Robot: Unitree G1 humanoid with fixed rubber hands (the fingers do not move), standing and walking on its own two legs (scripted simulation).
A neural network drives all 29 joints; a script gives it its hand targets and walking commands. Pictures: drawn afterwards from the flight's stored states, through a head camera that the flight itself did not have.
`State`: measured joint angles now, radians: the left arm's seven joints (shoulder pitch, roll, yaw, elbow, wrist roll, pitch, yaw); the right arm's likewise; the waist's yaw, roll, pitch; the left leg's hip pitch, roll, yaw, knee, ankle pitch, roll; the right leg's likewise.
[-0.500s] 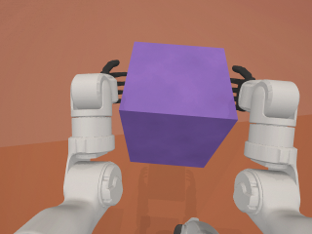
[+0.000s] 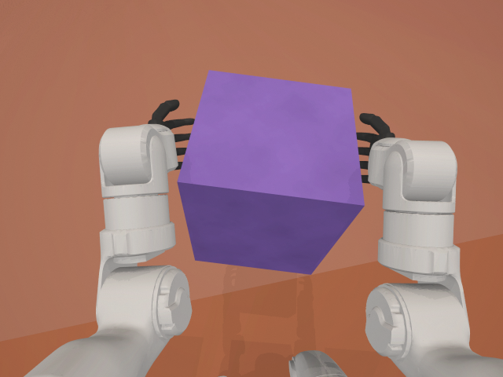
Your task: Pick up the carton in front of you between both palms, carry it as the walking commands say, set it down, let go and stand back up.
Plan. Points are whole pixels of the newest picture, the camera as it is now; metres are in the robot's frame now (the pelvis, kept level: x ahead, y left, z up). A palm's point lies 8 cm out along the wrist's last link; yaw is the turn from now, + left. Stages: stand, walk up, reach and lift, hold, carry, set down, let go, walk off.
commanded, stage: carry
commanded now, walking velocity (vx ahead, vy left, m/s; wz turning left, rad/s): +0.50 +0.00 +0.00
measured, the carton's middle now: (265, 183) +0.41 -0.03 +0.06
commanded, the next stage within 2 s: none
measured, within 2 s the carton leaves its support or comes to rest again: neither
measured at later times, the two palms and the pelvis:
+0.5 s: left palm (158, 4) +0.70 +0.13 +0.22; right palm out of the picture +0.73 -0.16 +0.20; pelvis +0.33 -0.06 +0.05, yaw +1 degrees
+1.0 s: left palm out of the picture +1.06 +0.06 +0.25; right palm out of the picture +1.03 -0.23 +0.25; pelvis +0.65 -0.04 +0.07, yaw -2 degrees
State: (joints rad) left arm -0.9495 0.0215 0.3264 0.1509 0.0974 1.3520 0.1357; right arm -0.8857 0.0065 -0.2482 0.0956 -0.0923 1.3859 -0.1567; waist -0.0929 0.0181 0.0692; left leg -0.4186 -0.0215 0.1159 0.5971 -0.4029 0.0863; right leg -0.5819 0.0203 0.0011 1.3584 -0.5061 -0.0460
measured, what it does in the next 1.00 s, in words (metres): climbs: right foot 0.04 m higher, then left foot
